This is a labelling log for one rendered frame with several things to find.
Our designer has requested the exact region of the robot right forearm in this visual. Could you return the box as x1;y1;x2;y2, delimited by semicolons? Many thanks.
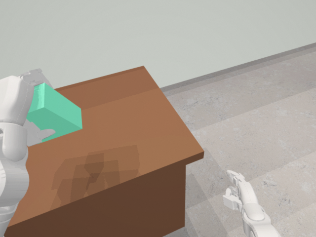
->
241;203;281;237

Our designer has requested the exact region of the robot left forearm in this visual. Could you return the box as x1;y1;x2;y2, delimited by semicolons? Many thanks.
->
0;122;29;237

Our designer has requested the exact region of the table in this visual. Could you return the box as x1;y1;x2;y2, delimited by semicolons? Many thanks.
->
4;66;204;237

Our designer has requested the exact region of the right robot hand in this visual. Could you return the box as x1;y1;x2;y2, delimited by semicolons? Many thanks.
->
223;170;259;212

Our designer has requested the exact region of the left robot hand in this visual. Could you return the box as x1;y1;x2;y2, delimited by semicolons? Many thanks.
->
0;68;56;147

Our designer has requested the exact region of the sponge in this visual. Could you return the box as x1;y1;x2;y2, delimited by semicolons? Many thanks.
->
26;83;82;142

